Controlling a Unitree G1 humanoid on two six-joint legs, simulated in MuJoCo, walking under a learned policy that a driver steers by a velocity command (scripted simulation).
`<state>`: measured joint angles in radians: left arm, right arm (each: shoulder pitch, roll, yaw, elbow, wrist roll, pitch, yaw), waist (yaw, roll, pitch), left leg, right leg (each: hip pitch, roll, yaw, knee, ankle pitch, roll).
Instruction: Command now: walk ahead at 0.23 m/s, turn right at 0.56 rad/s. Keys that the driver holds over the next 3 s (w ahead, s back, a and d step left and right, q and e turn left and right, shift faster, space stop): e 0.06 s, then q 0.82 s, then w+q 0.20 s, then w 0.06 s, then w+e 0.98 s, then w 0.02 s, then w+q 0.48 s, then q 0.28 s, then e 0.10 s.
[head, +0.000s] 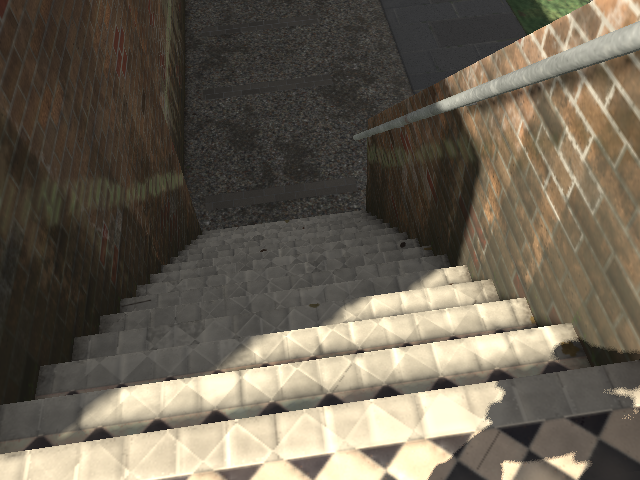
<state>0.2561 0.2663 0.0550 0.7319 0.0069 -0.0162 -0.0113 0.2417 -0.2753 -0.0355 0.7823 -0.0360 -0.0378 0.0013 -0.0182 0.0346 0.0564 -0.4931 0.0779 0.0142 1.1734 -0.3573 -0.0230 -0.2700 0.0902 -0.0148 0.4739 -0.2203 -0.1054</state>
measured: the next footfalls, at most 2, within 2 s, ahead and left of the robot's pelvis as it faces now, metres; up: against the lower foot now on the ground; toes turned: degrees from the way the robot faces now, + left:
left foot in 0.34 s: +0.23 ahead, +0.08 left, +0.00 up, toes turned -2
right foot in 0.78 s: +0.19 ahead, -0.12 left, +0.00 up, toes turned +17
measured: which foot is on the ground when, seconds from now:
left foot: up 0.00-0.32, down 0.34-0.78, up 0.80-1.00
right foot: down 0.00-0.34, up 0.36-0.76, down 0.78-1.00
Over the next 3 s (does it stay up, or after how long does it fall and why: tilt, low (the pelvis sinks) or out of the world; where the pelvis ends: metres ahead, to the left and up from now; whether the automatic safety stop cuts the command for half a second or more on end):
stays up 0.73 0.21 -0.29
